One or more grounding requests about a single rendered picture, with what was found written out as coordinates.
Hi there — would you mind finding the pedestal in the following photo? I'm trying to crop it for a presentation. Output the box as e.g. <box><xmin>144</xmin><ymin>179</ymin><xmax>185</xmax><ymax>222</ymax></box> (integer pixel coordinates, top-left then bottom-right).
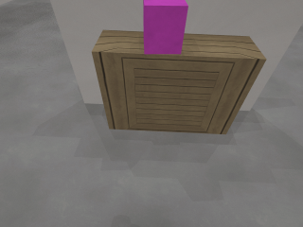
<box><xmin>92</xmin><ymin>29</ymin><xmax>267</xmax><ymax>134</ymax></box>

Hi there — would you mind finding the carton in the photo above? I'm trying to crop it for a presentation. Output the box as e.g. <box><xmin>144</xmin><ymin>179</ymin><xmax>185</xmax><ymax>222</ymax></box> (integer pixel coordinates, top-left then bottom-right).
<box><xmin>143</xmin><ymin>0</ymin><xmax>188</xmax><ymax>55</ymax></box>

